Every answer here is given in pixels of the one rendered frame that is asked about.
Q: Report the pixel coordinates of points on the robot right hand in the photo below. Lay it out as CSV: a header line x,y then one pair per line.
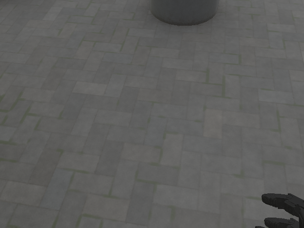
x,y
291,204

